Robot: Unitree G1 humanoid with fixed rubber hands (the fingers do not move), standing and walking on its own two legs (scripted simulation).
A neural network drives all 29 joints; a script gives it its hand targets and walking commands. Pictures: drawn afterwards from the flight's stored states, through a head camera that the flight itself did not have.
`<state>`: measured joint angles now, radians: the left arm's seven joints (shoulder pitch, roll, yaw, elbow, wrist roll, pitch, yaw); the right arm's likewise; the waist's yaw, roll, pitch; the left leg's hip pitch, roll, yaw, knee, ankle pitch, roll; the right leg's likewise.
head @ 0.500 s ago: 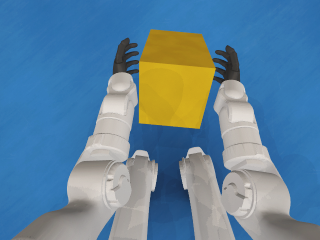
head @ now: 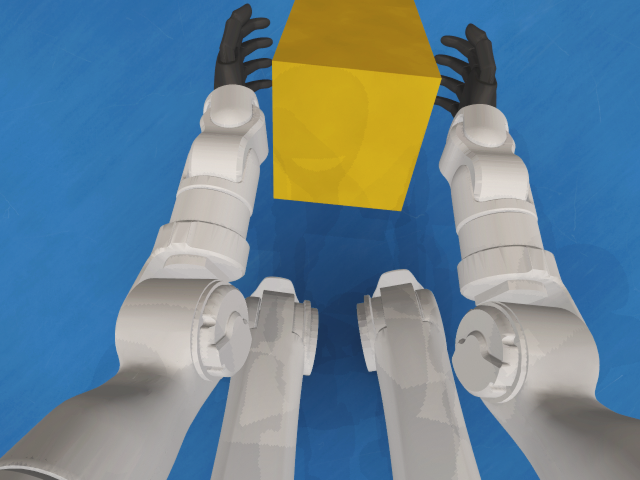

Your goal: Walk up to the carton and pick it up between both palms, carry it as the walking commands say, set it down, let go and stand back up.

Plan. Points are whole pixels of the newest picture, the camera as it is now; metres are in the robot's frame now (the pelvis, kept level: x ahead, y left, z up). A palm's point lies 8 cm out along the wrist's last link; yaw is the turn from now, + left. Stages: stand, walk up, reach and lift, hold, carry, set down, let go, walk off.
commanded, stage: set down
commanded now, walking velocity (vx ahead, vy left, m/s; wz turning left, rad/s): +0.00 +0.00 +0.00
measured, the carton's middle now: (347, 92) +0.56 -0.03 -0.26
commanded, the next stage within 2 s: none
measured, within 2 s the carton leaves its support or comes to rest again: neither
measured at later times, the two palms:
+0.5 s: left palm (238, 66) +0.56 +0.10 -0.16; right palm (466, 82) +0.53 -0.16 -0.16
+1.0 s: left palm (238, 56) +0.57 +0.09 -0.16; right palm (467, 73) +0.54 -0.16 -0.17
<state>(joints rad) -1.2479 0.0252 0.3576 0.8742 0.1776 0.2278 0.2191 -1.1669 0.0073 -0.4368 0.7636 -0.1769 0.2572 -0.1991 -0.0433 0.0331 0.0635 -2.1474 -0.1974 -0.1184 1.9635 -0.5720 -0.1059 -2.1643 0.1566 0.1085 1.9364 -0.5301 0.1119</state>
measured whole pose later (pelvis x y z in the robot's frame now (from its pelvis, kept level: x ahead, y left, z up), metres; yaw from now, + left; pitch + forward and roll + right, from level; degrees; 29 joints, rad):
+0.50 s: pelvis +0.00 +0.00 -0.04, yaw +1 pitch +42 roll -1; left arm -1.43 0.07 0.49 0.94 0.27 0.21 0.11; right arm -1.35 -0.03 -0.56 0.80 -0.27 0.24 -0.08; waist -0.06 0.04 0.15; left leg -2.24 -0.21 -0.10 2.08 -0.58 -0.10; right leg -2.25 0.15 0.11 2.06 -0.55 0.12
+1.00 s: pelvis +0.01 +0.00 -0.03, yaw +0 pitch +46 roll -1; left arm -1.43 0.06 0.51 0.93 0.30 0.17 0.06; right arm -1.34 -0.03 -0.61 0.78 -0.31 0.20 -0.01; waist -0.05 0.04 0.12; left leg -2.27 -0.19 -0.10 2.07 -0.60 -0.09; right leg -2.28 0.13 0.09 2.04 -0.57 0.11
